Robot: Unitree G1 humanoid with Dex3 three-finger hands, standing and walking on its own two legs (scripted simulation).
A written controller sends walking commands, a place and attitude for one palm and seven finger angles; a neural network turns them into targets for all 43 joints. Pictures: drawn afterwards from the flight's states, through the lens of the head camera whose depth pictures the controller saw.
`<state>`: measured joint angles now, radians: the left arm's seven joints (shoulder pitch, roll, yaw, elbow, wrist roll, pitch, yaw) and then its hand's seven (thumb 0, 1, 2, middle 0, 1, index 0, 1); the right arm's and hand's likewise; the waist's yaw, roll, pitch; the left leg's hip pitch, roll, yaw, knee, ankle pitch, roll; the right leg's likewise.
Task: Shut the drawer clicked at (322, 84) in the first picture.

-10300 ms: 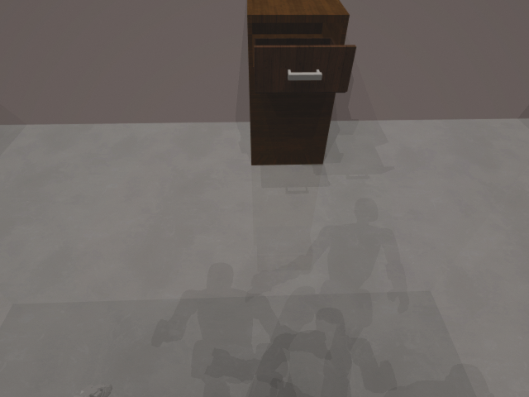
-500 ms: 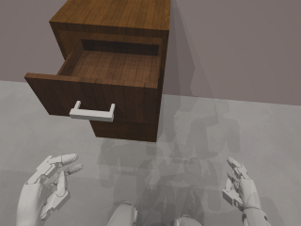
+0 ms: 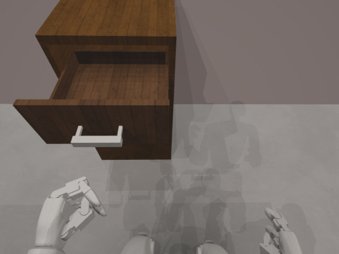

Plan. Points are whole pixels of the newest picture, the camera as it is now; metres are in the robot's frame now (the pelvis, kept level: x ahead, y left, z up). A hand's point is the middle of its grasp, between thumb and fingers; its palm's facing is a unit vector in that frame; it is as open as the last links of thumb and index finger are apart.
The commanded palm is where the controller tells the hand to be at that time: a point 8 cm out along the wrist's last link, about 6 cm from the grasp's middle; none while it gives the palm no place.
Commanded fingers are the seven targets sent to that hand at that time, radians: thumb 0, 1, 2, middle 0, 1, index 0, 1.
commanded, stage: raise the hand and make a fist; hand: left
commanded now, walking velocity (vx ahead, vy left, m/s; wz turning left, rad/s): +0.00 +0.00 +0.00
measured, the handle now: (98, 135) +0.41 +0.22 +0.00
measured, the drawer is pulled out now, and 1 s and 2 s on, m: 0.26 0.26 0.26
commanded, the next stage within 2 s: bring the fist close to the handle in 0.84 s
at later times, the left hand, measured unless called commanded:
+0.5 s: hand (85, 194) +0.22 +0.17 +0.10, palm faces +0.09 -0.99 -0.07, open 3.2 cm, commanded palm +0.19 +0.22 +0.10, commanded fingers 0.00 0.90 0.90 -1.40 -1.60 -1.40 -1.60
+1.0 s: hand (90, 201) +0.21 +0.16 +0.09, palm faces +0.07 -0.99 -0.07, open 3.2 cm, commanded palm +0.19 +0.22 +0.09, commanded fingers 0.00 0.90 0.90 -1.40 -1.60 -1.40 -1.60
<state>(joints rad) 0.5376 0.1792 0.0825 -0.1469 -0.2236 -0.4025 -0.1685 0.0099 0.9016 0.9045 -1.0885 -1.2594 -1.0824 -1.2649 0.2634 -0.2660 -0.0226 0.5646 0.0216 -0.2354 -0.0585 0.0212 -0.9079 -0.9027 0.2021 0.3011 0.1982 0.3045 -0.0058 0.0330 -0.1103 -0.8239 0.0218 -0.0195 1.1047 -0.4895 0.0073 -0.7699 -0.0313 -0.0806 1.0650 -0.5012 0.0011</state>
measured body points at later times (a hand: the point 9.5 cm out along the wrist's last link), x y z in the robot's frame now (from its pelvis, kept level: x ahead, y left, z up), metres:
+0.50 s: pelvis +0.02 +0.00 +0.02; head +0.05 +0.00 +0.47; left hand +0.20 +0.22 +0.11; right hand +0.21 -0.22 -0.05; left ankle +0.03 +0.11 -0.66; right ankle +0.02 -0.12 -0.66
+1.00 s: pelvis +0.02 -0.02 +0.02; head +0.05 -0.03 +0.47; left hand +0.20 +0.21 +0.10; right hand +0.20 -0.25 -0.05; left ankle +0.03 +0.11 -0.66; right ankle +0.02 -0.12 -0.66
